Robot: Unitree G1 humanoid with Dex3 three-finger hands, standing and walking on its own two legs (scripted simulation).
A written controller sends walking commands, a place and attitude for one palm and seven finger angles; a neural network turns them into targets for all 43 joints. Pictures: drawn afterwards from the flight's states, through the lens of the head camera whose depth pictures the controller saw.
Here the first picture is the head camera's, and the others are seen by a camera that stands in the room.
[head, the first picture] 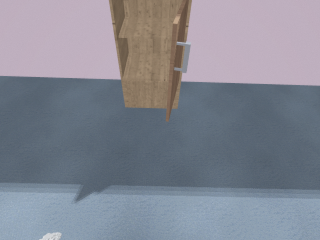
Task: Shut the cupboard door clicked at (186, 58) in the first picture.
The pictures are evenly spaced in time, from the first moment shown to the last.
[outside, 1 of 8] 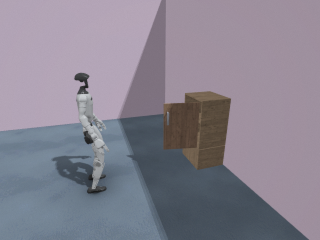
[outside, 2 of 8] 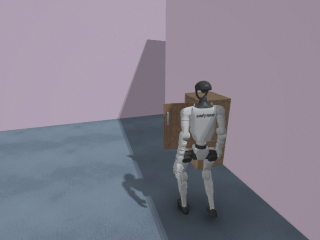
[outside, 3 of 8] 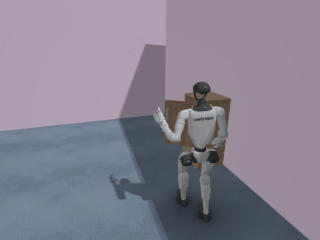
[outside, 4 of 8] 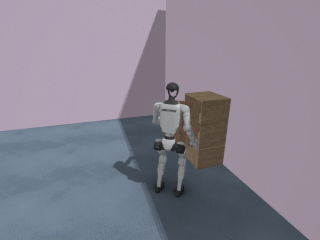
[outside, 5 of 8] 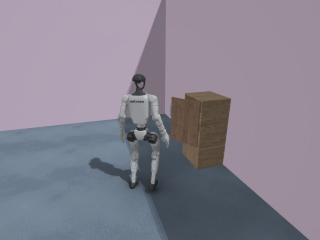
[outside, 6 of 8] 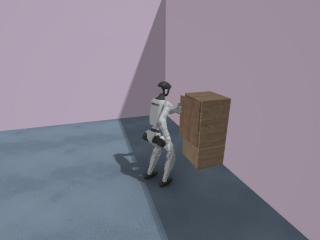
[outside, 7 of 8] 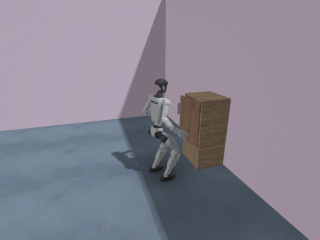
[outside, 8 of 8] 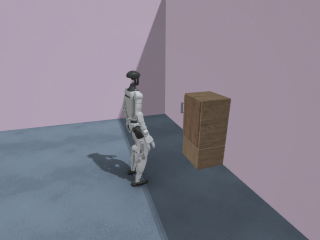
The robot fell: no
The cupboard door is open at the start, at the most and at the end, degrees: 78 78 0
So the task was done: yes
